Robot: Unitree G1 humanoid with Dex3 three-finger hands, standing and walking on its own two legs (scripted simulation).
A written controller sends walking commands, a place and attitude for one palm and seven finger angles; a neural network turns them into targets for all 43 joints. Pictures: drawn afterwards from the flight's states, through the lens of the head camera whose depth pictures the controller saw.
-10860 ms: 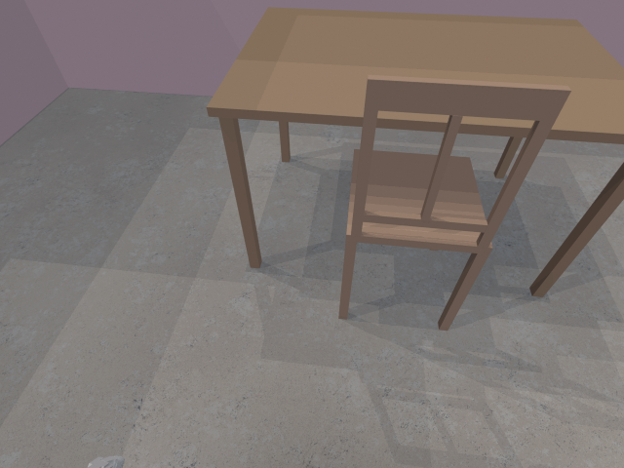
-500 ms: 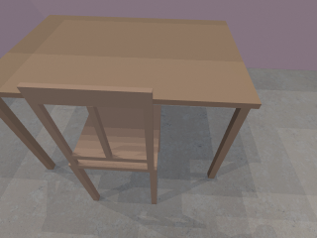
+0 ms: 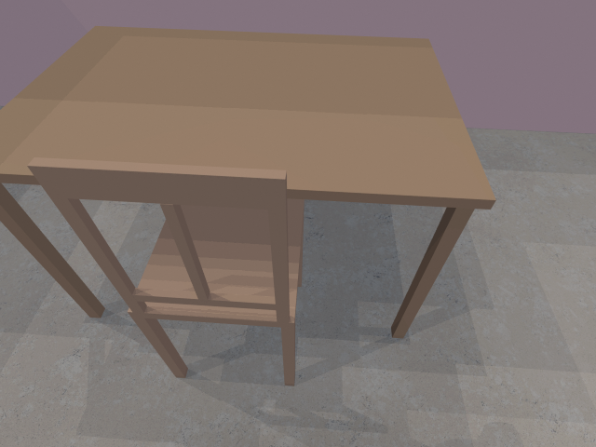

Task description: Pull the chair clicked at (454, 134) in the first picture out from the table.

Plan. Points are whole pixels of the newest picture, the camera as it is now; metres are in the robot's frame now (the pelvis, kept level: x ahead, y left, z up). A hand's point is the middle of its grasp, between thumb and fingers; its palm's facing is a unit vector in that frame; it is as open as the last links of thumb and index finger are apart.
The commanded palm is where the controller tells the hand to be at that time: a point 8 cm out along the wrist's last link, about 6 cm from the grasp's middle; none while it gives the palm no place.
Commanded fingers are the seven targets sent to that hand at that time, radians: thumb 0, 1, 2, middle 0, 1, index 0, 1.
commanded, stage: raise the hand toward the chair's back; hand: left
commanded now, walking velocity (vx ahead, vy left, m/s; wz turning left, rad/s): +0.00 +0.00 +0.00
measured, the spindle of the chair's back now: (189, 255) +0.45 +0.23 -0.08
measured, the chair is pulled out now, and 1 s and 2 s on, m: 0.00 0.00 0.00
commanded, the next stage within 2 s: none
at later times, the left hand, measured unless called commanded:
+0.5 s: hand out of the picture +0.11 +0.17 -0.08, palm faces +0.08 -1.00 -0.03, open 9.9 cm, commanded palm +0.11 +0.23 -0.06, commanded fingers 0.00 0.29 0.64 -0.14 -0.20 -0.14 -0.20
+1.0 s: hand (154, 437) +0.15 +0.20 -0.06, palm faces -0.03 -1.00 -0.04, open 14.2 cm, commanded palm +0.12 +0.26 -0.05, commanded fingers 0.00 -0.29 0.39 -0.08 -0.11 -0.08 -0.11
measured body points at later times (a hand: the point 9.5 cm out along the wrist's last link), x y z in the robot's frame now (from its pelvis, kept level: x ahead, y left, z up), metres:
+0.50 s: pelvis -0.08 -0.02 -0.10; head -0.03 -0.01 +0.34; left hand +0.10 +0.23 -0.07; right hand +0.16 -0.26 -0.14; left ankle -0.03 +0.12 -0.74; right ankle -0.07 -0.10 -0.74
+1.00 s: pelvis -0.08 +0.01 -0.10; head -0.01 +0.02 +0.35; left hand +0.14 +0.25 -0.05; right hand +0.07 -0.24 -0.18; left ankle -0.03 +0.12 -0.74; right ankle -0.07 -0.10 -0.74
